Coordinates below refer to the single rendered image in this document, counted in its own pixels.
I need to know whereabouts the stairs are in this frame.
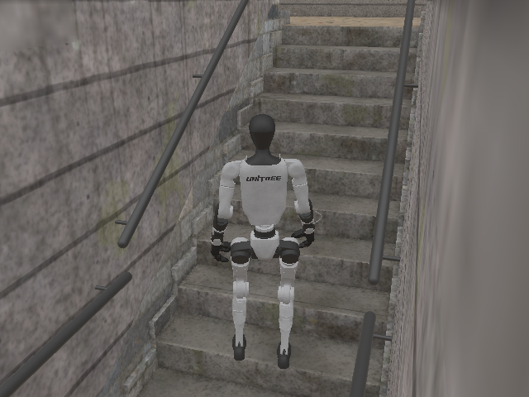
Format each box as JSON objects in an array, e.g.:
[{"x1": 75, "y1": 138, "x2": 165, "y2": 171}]
[{"x1": 136, "y1": 25, "x2": 420, "y2": 397}]

